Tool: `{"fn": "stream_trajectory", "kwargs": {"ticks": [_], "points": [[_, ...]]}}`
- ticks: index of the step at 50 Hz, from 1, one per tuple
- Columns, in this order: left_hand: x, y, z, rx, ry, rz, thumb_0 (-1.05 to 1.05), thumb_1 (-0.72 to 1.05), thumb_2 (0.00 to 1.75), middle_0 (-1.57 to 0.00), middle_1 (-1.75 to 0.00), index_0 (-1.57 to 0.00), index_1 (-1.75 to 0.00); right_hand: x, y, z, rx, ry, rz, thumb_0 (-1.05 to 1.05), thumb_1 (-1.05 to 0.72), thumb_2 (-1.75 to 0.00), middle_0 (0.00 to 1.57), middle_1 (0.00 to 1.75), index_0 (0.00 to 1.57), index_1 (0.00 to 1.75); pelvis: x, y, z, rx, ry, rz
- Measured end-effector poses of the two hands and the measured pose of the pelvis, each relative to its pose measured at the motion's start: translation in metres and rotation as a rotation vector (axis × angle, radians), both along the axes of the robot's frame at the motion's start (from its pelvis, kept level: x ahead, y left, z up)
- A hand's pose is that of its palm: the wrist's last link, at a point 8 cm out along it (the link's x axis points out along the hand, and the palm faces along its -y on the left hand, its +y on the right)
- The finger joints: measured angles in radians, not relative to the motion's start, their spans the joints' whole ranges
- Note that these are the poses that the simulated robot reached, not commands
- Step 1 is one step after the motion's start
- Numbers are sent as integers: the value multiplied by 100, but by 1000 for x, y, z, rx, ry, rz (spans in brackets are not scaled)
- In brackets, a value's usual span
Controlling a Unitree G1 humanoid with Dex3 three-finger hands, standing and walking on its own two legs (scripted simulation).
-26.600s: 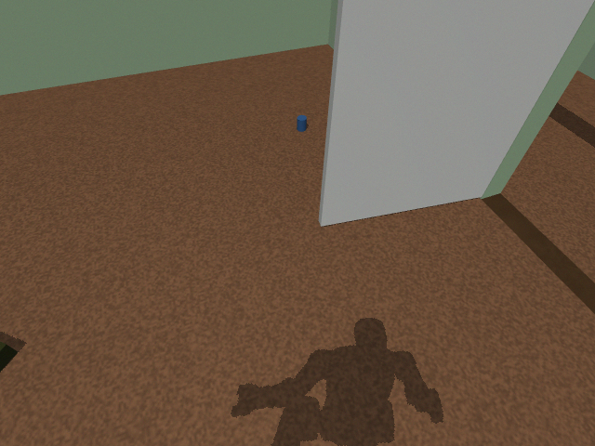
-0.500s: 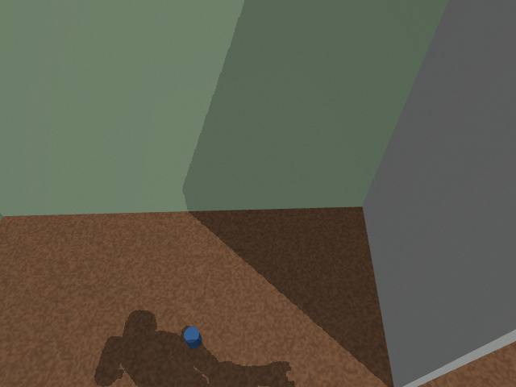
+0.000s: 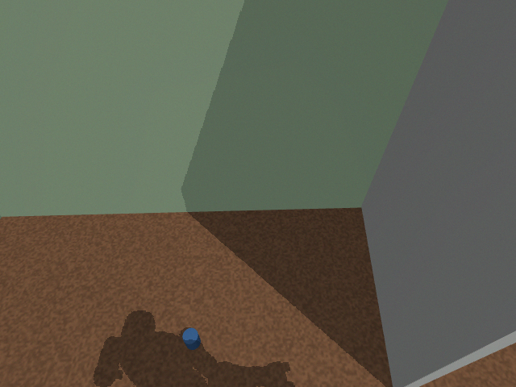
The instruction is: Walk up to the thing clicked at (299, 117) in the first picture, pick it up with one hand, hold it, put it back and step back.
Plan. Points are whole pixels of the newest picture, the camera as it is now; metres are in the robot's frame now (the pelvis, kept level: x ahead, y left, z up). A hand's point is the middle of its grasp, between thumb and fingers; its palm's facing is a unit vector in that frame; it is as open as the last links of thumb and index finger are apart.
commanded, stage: stand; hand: left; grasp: from above
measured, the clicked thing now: (191, 339) +0.40 +0.25 -0.75
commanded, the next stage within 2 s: rise first in 0.70 s
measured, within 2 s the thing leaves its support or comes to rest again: neither
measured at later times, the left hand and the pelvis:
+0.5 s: hand out of the picture +0.07 +0.25 -0.16, palm faces -0.03 -0.94 -0.34, open 7.4 cm; pelvis +0.00 +0.00 +0.00, yaw +0 degrees
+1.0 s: hand out of the picture +0.14 +0.25 -0.17, palm faces -0.01 -0.94 -0.33, open 8.5 cm; pelvis -0.02 +0.00 -0.01, yaw +0 degrees
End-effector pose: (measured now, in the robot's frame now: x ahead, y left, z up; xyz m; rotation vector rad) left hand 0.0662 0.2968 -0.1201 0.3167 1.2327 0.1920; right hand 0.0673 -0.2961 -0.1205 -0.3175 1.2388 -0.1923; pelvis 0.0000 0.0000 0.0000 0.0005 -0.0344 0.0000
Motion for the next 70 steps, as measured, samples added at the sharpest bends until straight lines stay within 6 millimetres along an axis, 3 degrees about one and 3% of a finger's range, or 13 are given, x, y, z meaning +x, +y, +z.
{"fn": "stream_trajectory", "kwargs": {"ticks": [34,41,43,50,54,62,70], "points": [[-3,2,0,2,11,-2,0,90,90,-20,-30,-20,-30,-2,2,-1,4,3,-4,0,-90,-90,20,30,20,30,0,1,0,1,1,-4],[-1,1,0,2,6,-5,0,90,90,-20,-30,-20,-30,-2,1,0,2,0,-5,0,-90,-90,20,30,20,30,1,1,0,1,0,-5],[8,-1,1,-1,-42,13,0,88,91,-21,-31,-20,-32,2,4,0,2,-49,-13,0,-91,-91,20,30,20,30,-2,2,-2,0,23,3],[62,-2,-10,-15,-124,-27,0,60,92,-20,-56,-19,-57,7,28,-7,42,-143,-12,0,-93,-91,20,30,20,30,-16,1,-15,-4,118,7],[77,2,-14,11,-141,-75,0,35,91,-17,-76,-17,-75,3,39,-13,62,-166,-34,0,-93,-91,20,30,20,30,-16,3,-23,-4,155,-2],[64,8,-32,64,-60,-104,0,-19,93,-12,-97,-13,-96,15,49,-24,78,-237,-25,0,-92,-91,20,30,20,30,-15,11,-41,-13,212,-3],[54,11,-60,95,-94,-157,0,-46,97,-10,-104,-10,-104,46,53,-41,45,-330,40,1,-90,-90,20,30,20,30,-18,15,-72,-21,286,-2]]}}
